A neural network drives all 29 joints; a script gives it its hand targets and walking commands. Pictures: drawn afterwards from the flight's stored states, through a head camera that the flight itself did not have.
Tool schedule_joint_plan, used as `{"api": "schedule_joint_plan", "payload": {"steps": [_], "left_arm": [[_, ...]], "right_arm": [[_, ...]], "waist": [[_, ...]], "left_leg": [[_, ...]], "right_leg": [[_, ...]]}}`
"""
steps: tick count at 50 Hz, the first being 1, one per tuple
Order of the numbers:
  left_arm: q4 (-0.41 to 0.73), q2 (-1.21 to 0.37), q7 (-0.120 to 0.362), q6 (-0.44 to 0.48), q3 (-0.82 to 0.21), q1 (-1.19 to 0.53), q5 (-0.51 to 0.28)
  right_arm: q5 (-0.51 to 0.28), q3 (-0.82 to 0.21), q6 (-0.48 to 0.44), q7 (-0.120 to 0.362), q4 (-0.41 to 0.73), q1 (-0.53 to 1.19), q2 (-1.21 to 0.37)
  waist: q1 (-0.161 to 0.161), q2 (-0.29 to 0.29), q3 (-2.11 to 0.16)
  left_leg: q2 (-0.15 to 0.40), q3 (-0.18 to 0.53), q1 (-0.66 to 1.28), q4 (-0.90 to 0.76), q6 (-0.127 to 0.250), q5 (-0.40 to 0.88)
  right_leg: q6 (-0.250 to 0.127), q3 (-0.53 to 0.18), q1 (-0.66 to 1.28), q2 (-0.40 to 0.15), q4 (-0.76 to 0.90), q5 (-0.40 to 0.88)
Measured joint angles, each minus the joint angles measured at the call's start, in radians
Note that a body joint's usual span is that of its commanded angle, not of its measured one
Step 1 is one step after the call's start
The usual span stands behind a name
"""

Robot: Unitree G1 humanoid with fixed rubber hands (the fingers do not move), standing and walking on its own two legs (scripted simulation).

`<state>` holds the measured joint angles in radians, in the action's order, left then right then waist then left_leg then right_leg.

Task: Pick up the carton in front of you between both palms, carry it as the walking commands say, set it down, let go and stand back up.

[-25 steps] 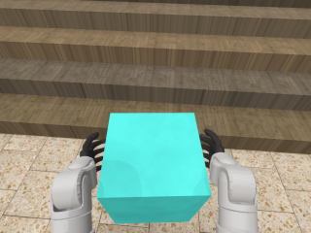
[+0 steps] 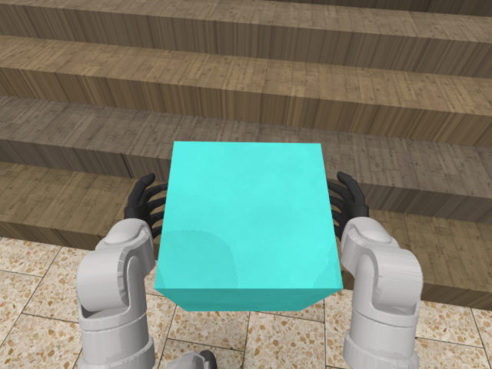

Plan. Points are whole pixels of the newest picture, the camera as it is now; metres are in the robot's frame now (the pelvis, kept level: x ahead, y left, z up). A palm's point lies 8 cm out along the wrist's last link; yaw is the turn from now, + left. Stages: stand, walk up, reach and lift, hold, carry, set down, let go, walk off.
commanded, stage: carry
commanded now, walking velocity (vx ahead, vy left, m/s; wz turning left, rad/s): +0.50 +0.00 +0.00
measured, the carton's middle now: (245, 237) +0.31 +0.01 +0.05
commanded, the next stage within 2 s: none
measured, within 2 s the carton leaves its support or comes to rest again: neither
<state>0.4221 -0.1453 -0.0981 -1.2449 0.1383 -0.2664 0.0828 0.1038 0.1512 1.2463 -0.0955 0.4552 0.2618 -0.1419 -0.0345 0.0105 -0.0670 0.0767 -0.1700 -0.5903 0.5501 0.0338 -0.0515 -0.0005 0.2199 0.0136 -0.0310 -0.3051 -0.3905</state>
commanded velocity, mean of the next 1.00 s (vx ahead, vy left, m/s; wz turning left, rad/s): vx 0.50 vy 0.00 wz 0.00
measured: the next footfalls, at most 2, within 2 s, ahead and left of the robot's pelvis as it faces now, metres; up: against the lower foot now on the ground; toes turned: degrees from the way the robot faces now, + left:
left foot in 0.04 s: +0.22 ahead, +0.10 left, +0.00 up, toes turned +10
right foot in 0.48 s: +0.45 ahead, -0.09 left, +0.00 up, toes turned -6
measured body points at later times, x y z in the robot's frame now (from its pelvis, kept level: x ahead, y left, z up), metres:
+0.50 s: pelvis +0.31 +0.00 -0.02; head +0.37 -0.01 +0.43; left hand +0.73 +0.14 +0.16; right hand +0.73 -0.16 +0.16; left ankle +0.19 +0.09 -0.71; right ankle +0.41 -0.08 -0.74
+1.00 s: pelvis +0.65 +0.06 +0.06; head +0.74 +0.03 +0.49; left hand +1.06 +0.18 +0.17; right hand +1.04 -0.12 +0.17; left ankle +0.78 +0.12 -0.57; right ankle +0.46 -0.08 -0.55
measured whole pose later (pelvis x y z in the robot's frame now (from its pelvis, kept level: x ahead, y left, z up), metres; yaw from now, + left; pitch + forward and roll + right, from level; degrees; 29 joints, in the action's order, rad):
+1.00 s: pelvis +0.65 +0.06 +0.06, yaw -1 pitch +5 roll +3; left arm 0.05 0.00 -0.13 -1.30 0.34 -0.79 0.04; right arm 0.11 0.23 1.27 -0.14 -0.01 0.85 -0.04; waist 0.08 -0.01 0.14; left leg -0.03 -0.19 -0.89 1.16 0.14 -0.35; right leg -0.03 -0.13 -0.33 0.00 -1.26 -0.22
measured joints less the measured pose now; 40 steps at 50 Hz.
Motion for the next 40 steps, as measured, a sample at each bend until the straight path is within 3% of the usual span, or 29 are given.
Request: {"api": "schedule_joint_plan", "payload": {"steps": [3,4,6,9,16,22,23,25,27,29,34,40], "left_arm": [[-0.015,0.039,-0.013,-0.031,0.009,-0.092,-0.009],[-0.040,0.065,-0.016,-0.041,0.016,-0.132,-0.018],[-0.104,0.108,-0.019,-0.069,0.033,-0.207,-0.038],[-0.196,0.127,-0.023,-0.109,0.056,-0.310,-0.043],[-0.296,0.137,-0.032,-0.129,0.091,-0.490,-0.021],[-0.418,0.175,-0.034,-0.123,0.123,-0.620,-0.026],[-0.449,0.178,-0.034,-0.122,0.125,-0.644,-0.024],[-0.503,0.173,-0.034,-0.106,0.128,-0.680,-0.017],[-0.544,0.164,-0.036,-0.090,0.131,-0.690,-0.012],[-0.552,0.151,-0.040,-0.094,0.138,-0.668,-0.012],[-0.436,0.113,-0.058,-0.098,0.160,-0.593,-0.024],[-0.296,0.080,-0.061,-0.058,0.160,-0.538,-0.033]], "right_arm": [[-0.009,0.014,0.022,-0.005,-0.037,0.105,0.020],[-0.009,0.012,0.023,-0.013,-0.074,0.151,0.029],[-0.020,0.013,0.042,-0.030,-0.153,0.236,0.050],[-0.037,0.030,0.079,-0.043,-0.228,0.315,0.081],[-0.068,0.091,0.092,-0.045,-0.324,0.475,0.130],[-0.068,0.113,0.085,-0.046,-0.465,0.623,0.166],[-0.068,0.120,0.088,-0.046,-0.487,0.641,0.175],[-0.076,0.130,0.090,-0.045,-0.531,0.678,0.201],[-0.074,0.149,0.086,-0.044,-0.572,0.697,0.210],[-0.060,0.166,0.097,-0.044,-0.583,0.687,0.196],[-0.028,0.183,0.116,-0.044,-0.484,0.650,0.149],[-0.021,0.176,0.095,-0.034,-0.329,0.600,0.120]], "waist": [[0.019,-0.023,0.005],[0.032,-0.039,0.013],[0.054,-0.038,0.030],[0.071,-0.030,0.056],[0.084,-0.027,0.101],[0.065,-0.019,0.090],[0.056,-0.020,0.086],[0.024,0.005,0.086],[-0.003,0.027,0.101],[-0.019,0.025,0.110],[-0.041,0.009,0.153],[-0.077,0.021,0.172]], "left_leg": [[-0.037,-0.048,0.072,-0.026,0.030,-0.013],[-0.043,-0.057,0.063,0.034,0.048,-0.054],[-0.043,-0.062,0.069,0.081,0.068,-0.130],[-0.049,-0.059,0.127,0.030,0.061,-0.154],[-0.059,-0.042,0.281,-0.095,0.045,-0.206],[-0.047,-0.025,0.383,-0.043,0.000,-0.349],[-0.041,-0.021,0.381,0.026,-0.003,-0.388],[-0.020,0.022,0.315,0.268,-0.003,-0.433],[-0.046,0.108,0.189,0.588,0.001,-0.440],[-0.075,0.140,0.071,0.809,0.008,-0.398],[-0.075,0.133,-0.184,0.987,0.024,-0.345],[-0.033,0.129,-0.533,1.374,0.071,-0.555]], "right_leg": [[0.019,-0.023,-0.004,-0.043,-0.215,-0.140],[0.009,-0.057,-0.066,-0.061,-0.380,-0.130],[-0.016,-0.146,-0.233,-0.038,-0.723,-0.095],[-0.047,-0.183,-0.452,-0.019,-0.942,-0.007],[-0.039,-0.175,-0.715,-0.043,-0.726,0.105],[-0.057,-0.124,-0.657,0.002,-0.338,0.299],[-0.067,-0.102,-0.610,0.013,-0.267,0.348],[-0.086,-0.086,-0.559,0.035,-0.270,0.259],[-0.096,-0.084,-0.549,0.049,-0.319,0.187],[-0.090,-0.090,-0.510,0.050,-0.296,0.174],[-0.082,-0.109,-0.392,0.036,-0.201,0.141],[-0.052,-0.139,-0.219,0.024,-0.125,0.057]]}}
